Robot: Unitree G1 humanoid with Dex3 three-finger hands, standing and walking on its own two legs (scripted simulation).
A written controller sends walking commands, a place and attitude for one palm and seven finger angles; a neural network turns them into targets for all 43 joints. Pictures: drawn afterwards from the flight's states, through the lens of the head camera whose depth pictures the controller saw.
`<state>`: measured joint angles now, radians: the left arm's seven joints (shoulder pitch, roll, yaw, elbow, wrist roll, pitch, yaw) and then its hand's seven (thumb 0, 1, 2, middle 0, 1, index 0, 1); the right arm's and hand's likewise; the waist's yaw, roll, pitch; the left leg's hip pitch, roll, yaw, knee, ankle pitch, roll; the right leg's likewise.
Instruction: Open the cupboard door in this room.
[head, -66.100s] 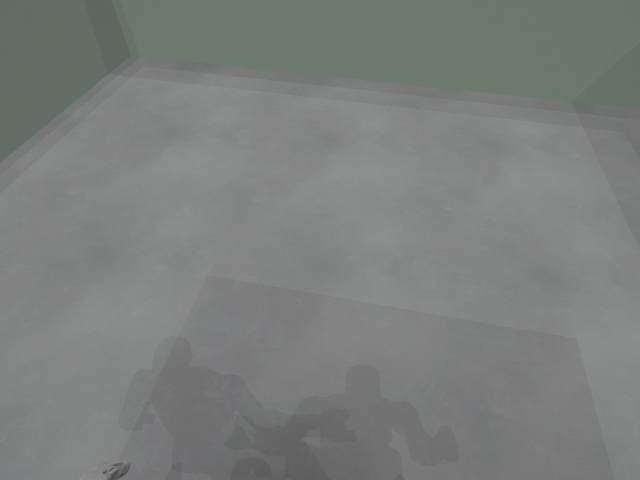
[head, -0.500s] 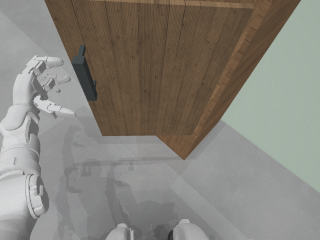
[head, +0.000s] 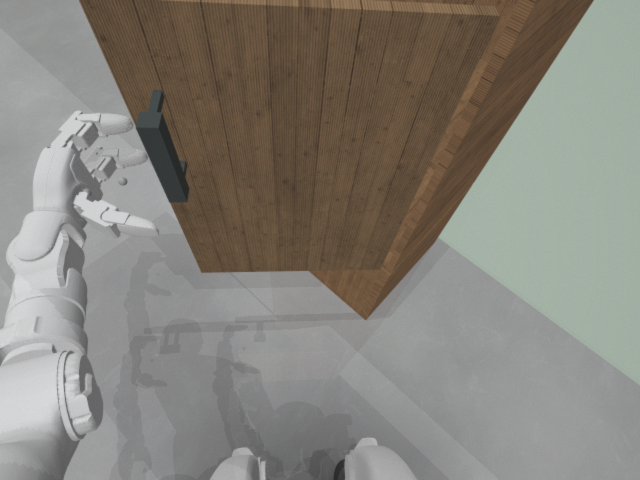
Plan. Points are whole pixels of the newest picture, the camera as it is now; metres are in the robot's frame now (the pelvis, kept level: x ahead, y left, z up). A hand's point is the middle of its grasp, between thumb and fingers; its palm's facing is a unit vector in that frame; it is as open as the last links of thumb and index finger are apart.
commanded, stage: slide the fingers in behind the handle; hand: left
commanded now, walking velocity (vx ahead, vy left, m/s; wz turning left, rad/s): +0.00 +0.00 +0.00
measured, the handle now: (168, 149) +0.51 +0.18 +0.08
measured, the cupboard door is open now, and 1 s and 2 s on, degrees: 45 45 45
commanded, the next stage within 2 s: close the thumb around the handle in 1.34 s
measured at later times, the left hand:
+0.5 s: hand (149, 179) +0.46 +0.20 +0.07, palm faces -0.01 -1.00 +0.01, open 14.0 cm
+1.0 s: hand (179, 179) +0.46 +0.16 +0.07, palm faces +0.01 -1.00 +0.01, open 13.9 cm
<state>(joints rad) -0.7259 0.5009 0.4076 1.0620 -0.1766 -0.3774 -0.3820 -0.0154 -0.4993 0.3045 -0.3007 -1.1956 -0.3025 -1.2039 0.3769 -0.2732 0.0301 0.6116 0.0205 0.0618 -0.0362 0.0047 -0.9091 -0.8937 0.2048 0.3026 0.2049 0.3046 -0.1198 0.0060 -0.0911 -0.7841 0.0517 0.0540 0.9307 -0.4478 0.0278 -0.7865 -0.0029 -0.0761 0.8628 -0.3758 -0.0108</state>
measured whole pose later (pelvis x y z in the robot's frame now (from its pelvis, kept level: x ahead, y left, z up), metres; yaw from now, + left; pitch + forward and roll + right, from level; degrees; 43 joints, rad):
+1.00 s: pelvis +0.00 +0.00 +0.00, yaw +0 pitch +17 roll -1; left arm -0.73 0.34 0.30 1.03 -0.14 -0.41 -0.19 -0.02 -0.50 0.30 -0.30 -1.20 -0.30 -1.21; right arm 0.36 -0.26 0.01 0.63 0.01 0.05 -0.01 0.00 -0.91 -0.89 0.20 0.30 0.20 0.30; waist -0.11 0.02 -0.10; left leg -0.77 0.04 0.06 0.92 -0.45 0.02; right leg -0.78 -0.01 -0.07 0.88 -0.39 -0.02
